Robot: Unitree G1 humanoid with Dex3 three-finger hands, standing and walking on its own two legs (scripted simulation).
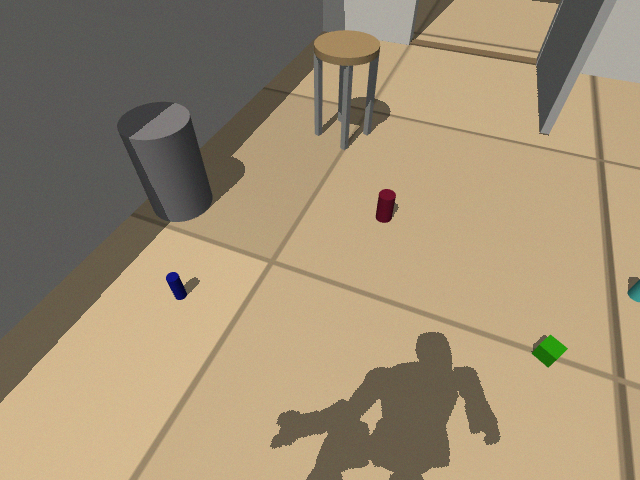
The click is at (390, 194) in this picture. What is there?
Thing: squat round
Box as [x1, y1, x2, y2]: [376, 189, 395, 222]
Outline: 389,189 383,189 379,192 376,218 382,222 386,222 391,218 395,193
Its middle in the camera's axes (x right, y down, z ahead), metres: +0.28 -0.15 +1.71
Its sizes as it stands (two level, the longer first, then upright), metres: 0.072 0.072 0.136
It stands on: the floor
